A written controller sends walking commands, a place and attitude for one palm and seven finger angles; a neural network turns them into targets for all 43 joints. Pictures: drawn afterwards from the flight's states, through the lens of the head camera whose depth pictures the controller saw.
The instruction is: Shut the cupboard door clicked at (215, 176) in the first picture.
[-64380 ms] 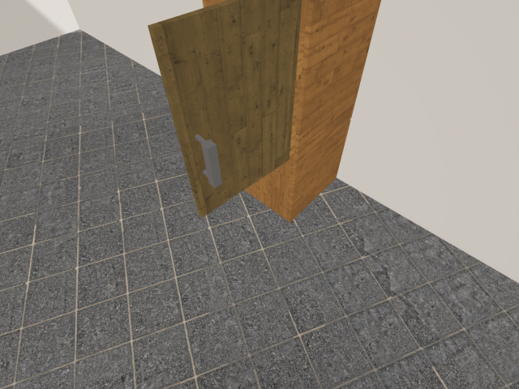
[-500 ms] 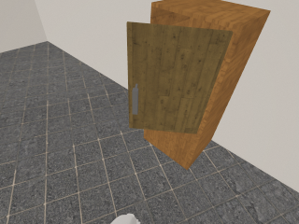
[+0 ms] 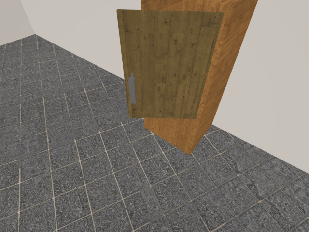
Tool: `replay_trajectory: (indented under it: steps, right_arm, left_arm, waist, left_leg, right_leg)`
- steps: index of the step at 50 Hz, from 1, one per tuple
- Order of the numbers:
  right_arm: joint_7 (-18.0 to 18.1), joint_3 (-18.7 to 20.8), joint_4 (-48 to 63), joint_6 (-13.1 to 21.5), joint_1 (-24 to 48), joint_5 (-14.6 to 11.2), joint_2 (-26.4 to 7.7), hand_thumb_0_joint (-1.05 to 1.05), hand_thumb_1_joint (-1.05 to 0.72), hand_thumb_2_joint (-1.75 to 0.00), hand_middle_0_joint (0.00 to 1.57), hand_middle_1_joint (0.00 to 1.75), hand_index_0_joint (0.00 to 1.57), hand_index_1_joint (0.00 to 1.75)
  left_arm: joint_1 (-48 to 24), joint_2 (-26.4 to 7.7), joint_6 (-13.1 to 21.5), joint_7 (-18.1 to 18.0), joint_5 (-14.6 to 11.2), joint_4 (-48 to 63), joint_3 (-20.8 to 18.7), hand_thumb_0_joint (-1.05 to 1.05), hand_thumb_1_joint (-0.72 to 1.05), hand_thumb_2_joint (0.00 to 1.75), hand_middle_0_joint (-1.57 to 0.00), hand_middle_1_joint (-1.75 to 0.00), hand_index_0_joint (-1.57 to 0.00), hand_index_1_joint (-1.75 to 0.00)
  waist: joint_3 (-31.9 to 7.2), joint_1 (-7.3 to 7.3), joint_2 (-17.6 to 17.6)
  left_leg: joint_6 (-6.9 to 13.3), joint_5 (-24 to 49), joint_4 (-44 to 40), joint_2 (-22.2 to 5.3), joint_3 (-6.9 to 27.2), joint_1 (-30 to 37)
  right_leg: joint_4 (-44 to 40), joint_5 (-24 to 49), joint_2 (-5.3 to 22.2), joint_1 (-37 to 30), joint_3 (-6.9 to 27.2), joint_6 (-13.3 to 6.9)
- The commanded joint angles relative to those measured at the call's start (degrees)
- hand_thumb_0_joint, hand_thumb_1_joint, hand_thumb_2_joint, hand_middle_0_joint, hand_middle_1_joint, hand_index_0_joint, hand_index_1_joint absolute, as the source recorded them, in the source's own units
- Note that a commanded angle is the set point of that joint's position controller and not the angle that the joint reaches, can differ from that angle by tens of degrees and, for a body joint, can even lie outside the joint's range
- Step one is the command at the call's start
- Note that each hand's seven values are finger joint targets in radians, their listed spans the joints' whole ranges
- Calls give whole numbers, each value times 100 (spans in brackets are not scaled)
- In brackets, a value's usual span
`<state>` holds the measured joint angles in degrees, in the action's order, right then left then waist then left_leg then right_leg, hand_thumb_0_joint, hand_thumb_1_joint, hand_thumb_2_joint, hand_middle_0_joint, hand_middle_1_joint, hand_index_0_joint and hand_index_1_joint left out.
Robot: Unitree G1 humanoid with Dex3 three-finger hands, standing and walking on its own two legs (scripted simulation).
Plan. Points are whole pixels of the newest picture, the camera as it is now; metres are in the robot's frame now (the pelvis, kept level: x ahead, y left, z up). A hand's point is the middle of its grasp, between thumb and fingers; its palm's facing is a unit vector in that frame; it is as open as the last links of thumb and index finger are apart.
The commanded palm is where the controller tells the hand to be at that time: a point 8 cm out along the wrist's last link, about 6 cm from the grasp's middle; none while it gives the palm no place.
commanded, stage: come to a stop and stand still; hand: left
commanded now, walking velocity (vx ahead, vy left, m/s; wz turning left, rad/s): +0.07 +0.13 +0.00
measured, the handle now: (132, 88) +0.78 +0.12 -0.11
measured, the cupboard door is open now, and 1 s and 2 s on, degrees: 37 37 37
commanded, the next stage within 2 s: look again from close up in 0.56 s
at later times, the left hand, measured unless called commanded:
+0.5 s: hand out of the picture +0.03 +0.15 -0.19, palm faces +0.07 -0.98 -0.19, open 7.4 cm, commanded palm none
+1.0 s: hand out of the picture +0.07 +0.16 -0.18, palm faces +0.00 -0.98 -0.19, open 7.4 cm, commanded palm none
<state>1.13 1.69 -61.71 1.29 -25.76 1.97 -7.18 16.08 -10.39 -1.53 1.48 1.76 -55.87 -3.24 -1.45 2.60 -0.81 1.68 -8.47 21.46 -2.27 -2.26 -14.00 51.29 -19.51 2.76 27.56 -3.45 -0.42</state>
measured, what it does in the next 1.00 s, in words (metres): steps on the spot: right foot, then left foot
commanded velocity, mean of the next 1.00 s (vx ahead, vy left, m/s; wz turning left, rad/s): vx -0.03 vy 0.04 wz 0.00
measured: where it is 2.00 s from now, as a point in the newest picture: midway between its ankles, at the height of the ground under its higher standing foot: outside the picture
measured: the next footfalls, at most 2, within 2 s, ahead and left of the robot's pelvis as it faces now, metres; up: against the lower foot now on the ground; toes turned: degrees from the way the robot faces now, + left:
right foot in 0.08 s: +0.07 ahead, -0.14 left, +0.00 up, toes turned -3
left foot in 0.44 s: +0.11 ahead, +0.10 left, +0.00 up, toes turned +1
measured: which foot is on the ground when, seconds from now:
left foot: down 0.00-0.08, up 0.10-0.42, down 0.44-1.00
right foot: up 0.00-0.06, down 0.08-1.00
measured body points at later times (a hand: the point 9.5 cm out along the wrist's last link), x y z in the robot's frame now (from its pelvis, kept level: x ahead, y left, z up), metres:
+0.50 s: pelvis +0.03 -0.02 -0.02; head +0.05 -0.01 +0.43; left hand +0.02 +0.21 -0.18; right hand +0.09 -0.26 -0.16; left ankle +0.07 +0.10 -0.75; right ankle +0.03 -0.14 -0.75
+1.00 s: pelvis +0.05 -0.02 +0.00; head +0.06 -0.01 +0.44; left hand +0.07 +0.21 -0.16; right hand +0.07 -0.25 -0.16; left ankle +0.07 +0.10 -0.75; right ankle +0.03 -0.14 -0.75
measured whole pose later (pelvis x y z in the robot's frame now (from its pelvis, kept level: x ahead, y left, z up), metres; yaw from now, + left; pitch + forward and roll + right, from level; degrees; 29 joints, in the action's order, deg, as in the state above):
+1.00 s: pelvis +0.05 -0.02 +0.00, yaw -1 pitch +0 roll +0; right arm 1.2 0.1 -63.0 0.0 -13.1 0.4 -9.6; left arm 15.2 -9.8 0.9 -1.4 0.9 -61.3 0.5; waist 2.0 -0.9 1.1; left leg 0.1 -10.8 24.0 -0.6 -2.6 -12.9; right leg 25.5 -14.9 1.5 10.5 -1.1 0.5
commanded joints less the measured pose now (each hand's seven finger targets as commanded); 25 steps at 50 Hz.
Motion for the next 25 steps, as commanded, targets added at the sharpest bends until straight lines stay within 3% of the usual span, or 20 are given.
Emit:
replay_trajectory:
  steps: [1,2,3,4,5,6,7,8,9,10,12,15,18,19,20,21,22,23,24,25]
  right_arm:
    - [26,211,293,5,160,16,-1029,0,-90,-90,20,30,20,30]
    - [0,166,292,-13,154,-4,-814,0,-90,-90,20,30,20,30]
    - [-18,75,417,-14,203,-93,-336,0,-90,-90,20,30,20,30]
    - [-57,127,690,-36,386,-51,-398,0,-90,-90,20,30,20,30]
    - [-101,169,714,-84,357,13,-559,0,-90,-90,20,30,20,30]
    - [-134,216,645,-175,236,5,-603,0,-90,-90,20,30,20,30]
    - [-171,210,544,-216,136,-7,-547,0,-90,-90,20,30,20,30]
    - [-202,186,479,-233,70,-15,-526,0,-90,-90,20,30,20,30]
    - [-208,168,460,-247,62,-47,-477,0,-90,-90,20,30,20,30]
    - [-197,159,467,-260,158,-68,-508,0,-90,-90,20,30,20,30]
    - [-189,146,560,-252,377,-98,-495,0,-90,-90,20,30,20,30]
    - [-154,115,721,-237,742,-143,-440,0,-90,-90,20,30,20,30]
    - [-89,77,668,-188,640,-175,-386,0,-90,-90,20,30,20,30]
    - [-52,84,627,-152,558,-174,-474,0,-90,-90,20,30,20,30]
    - [-19,120,627,-99,498,-151,-724,0,-90,-90,20,30,20,30]
    - [15,160,742,-82,661,-132,-999,0,-90,-90,20,30,20,30]
    - [38,158,832,-112,829,-88,-1140,0,-90,-90,20,30,20,30]
    - [69,113,793,-81,1050,-78,-980,0,-90,-90,20,30,20,30]
    - [88,92,772,-59,1183,-94,-929,0,-90,-90,20,30,20,30]
    - [99,73,770,-63,1297,-116,-868,0,-90,-90,20,30,20,30]
  left_arm:
    - [540,-46,197,-59,-54,204,-16,0,90,90,-20,-30,-20,-30]
    - [1054,-180,237,-124,-41,-2,-34,0,90,90,-20,-30,-20,-30]
    - [1534,-607,291,-234,-2,-126,-95,0,90,90,-20,-30,-20,-30]
    - [1461,-1042,268,-269,-67,-9,-161,0,90,90,-20,-30,-20,-30]
    - [962,-1084,283,-275,-78,138,-176,0,90,90,-20,-30,-20,-30]
    - [457,-932,335,-334,-76,284,-162,0,90,90,-20,-30,-20,-30]
    - [112,-612,395,-345,-61,361,-71,0,90,90,-20,-30,-20,-30]
    - [10,-421,434,-336,-62,351,-2,0,90,90,-20,-30,-20,-30]
    - [66,-421,455,-322,-63,318,9,0,90,90,-20,-30,-20,-30]
    - [160,-450,452,-322,-64,268,7,0,90,90,-20,-30,-20,-30]
    - [278,-603,419,-327,-34,207,-33,0,90,90,-20,-30,-20,-30]
    - [385,-825,322,-331,-4,146,-77,0,90,90,-20,-30,-20,-30]
    - [327,-837,256,-351,-34,70,-54,0,90,90,-20,-30,-20,-30]
    - [338,-723,214,-354,-58,71,-36,0,90,90,-20,-30,-20,-30]
    - [476,-519,164,-350,-71,81,7,0,90,90,-20,-30,-20,-30]
    - [631,-275,131,-338,-84,121,61,0,90,90,-20,-30,-20,-30]
    - [731,-127,127,-353,-80,134,101,0,90,90,-20,-30,-20,-30]
    - [699,-109,125,-347,-71,58,139,0,90,90,-20,-30,-20,-30]
    - [695,-143,117,-344,-73,-24,151,0,90,90,-20,-30,-20,-30]
    - [724,-236,128,-341,-87,-86,158,0,90,90,-20,-30,-20,-30]
  waist:
    - [424,-441,-633]
    - [431,-629,-144]
    - [478,-852,1358]
    - [621,-749,1627]
    - [504,-458,1076]
    - [635,-216,1155]
    - [1036,-70,1320]
    - [1025,-14,1182]
    - [902,-39,1192]
    - [842,-107,1198]
    - [677,-217,883]
    - [588,-389,878]
    - [371,-267,877]
    - [304,-238,566]
    - [143,-262,-88]
    - [165,-381,-760]
    - [329,-438,-767]
    - [260,-474,-802]
    - [134,-498,-1106]
    - [43,-527,-957]
  left_leg:
    - [515,-2822,-676,-847,952,-1282]
    - [296,-2913,124,-456,651,-1921]
    - [2,-2681,1960,274,-125,-2994]
    - [8,-2453,3149,233,82,-3008]
    - [-40,-1883,3878,117,240,-2801]
    - [-82,-1477,4179,46,324,-2562]
    - [-126,-991,4154,-83,294,-2429]
    - [-184,-535,3955,-104,234,-2090]
    - [-243,-419,3729,-49,111,-1874]
    - [-288,-444,3506,-18,55,-1768]
    - [-336,-665,2925,34,-32,-1556]
    - [-338,-938,1906,131,-117,-980]
    - [-324,-289,530,286,-159,95]
    - [-278,-77,181,176,-71,511]
    - [-85,447,66,-337,440,760]
    - [289,1034,-62,-1052,1242,525]
    - [555,884,-248,-1364,1412,-104]
    - [600,1052,-373,-1157,1396,-212]
    - [573,1424,-308,-1023,1198,-124]
    - [529,1529,-154,-913,1023,-92]
  right_leg:
    - [-2154,-70,-343,-1969,-311,-16]
    - [-2726,-188,-205,-2855,-44,-89]
    - [-3663,-1559,1116,-3419,1819,-481]
    - [-4482,-2488,2170,-2398,3245,-867]
    - [-4671,-2997,2156,-1822,3529,-1140]
    - [-4745,-3052,1999,-1148,3335,-964]
    - [-4695,-2393,1701,-758,2680,-781]
    - [-4568,-1426,1351,-680,1904,-630]
    - [-4462,-743,1193,-823,1491,-586]
    - [-4381,-333,1176,-989,1366,-628]
    - [-4159,315,1265,-1315,1272,-768]
    - [-3825,650,1359,-1260,1359,-900]
    - [-3082,1293,1105,-980,1150,-657]
    - [-2709,1233,886,-806,1048,-513]
    - [-2193,808,530,-620,796,-323]
    - [-1893,-41,167,-510,466,-84]
    - [-1739,-564,55,-787,230,-15]
    - [-1684,-320,19,-1006,157,9]
    - [-1692,-42,62,-1227,174,21]
    - [-1890,186,94,-1429,271,22]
